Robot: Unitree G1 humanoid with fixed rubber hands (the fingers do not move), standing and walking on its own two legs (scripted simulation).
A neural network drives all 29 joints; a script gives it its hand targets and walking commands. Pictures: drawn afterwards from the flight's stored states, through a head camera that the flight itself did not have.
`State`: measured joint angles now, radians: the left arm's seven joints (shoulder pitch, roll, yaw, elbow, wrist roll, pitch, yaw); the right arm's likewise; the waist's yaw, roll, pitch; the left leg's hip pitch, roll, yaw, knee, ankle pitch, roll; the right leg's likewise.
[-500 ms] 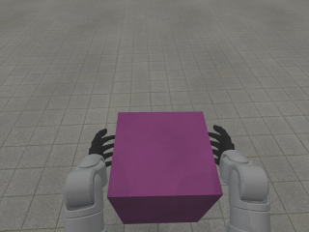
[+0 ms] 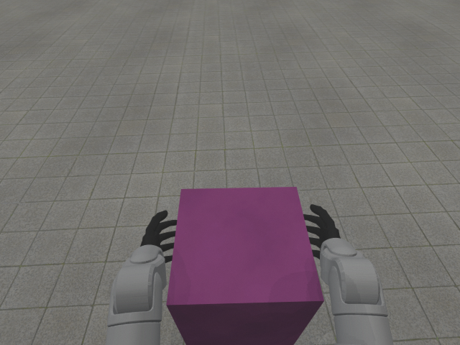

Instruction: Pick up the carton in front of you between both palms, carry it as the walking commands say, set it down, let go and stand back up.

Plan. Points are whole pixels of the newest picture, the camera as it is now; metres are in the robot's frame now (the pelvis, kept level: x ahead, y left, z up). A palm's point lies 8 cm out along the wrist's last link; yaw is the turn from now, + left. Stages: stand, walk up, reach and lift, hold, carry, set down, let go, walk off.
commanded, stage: carry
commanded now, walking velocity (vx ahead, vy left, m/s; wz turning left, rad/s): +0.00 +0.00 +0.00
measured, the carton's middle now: (240, 270) +0.26 +0.00 -0.03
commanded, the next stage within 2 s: hold in 1.26 s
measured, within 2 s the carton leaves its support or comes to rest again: neither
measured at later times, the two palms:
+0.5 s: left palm (151, 263) +0.25 +0.15 +0.05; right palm (330, 255) +0.25 -0.15 +0.05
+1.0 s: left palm (151, 273) +0.23 +0.15 +0.04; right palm (334, 265) +0.23 -0.15 +0.05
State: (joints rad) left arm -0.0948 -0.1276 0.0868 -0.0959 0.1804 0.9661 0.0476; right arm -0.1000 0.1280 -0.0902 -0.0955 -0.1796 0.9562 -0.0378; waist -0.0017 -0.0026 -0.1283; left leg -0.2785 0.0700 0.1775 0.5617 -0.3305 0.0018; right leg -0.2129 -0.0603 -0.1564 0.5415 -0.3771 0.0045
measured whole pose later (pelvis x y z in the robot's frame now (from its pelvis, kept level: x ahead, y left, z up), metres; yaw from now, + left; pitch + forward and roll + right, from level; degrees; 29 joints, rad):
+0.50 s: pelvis -0.04 +0.00 +0.00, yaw +0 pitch +2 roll +0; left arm -0.20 -0.14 0.17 0.18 0.24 0.72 0.02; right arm -0.21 0.14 -0.17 0.17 -0.24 0.72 -0.02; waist 0.00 0.00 -0.11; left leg -0.29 0.07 0.18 0.51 -0.25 0.01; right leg -0.23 -0.06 -0.16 0.51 -0.30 0.00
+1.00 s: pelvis -0.05 +0.00 +0.00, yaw +0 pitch +2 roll +0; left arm -0.20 -0.14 0.16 0.17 0.24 0.74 0.03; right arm -0.20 0.14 -0.17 0.17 -0.24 0.73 -0.02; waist 0.00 0.00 -0.11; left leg -0.31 0.07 0.17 0.50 -0.22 0.01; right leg -0.26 -0.06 -0.16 0.51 -0.28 -0.01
